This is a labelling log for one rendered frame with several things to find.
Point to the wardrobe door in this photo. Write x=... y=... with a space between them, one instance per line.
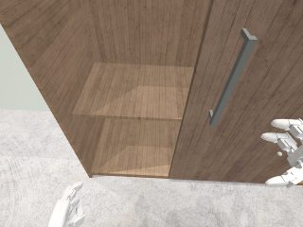
x=270 y=87

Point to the handle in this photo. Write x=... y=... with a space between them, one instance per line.
x=245 y=52

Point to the left robot hand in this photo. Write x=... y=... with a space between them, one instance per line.
x=60 y=215

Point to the right robot hand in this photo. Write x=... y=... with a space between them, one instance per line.
x=294 y=175

